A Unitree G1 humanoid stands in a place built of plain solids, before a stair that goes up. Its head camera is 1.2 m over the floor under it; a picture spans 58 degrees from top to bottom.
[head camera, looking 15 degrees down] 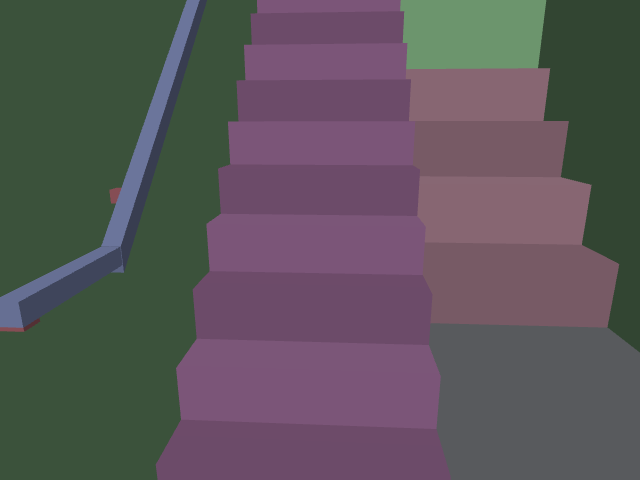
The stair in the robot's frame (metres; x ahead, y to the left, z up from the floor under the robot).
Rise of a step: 0.20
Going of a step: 0.21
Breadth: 0.89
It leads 3 degrees to the right of straight ahead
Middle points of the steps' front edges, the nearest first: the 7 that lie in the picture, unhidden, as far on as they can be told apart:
1.28 0.05 0.40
1.49 0.03 0.60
1.70 0.02 0.81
1.91 0.01 1.01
2.12 0.00 1.21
2.33 -0.01 1.42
2.54 -0.03 1.62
